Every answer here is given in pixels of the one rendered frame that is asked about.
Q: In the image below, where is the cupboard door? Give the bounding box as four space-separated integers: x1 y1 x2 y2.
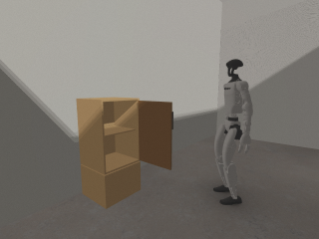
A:
138 101 172 170

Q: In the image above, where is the left robot hand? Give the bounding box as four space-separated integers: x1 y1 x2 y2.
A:
238 133 251 154

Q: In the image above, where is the robot right forearm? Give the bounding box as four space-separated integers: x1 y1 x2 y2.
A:
223 113 229 123

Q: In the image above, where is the robot right thigh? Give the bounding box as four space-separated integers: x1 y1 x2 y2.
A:
214 123 228 164

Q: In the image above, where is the robot left upper arm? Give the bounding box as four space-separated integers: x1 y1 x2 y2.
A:
235 81 253 111

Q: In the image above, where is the robot left forearm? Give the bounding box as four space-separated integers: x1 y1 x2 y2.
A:
242 104 253 134

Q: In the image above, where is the right robot foot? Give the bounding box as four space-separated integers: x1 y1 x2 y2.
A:
213 185 229 192

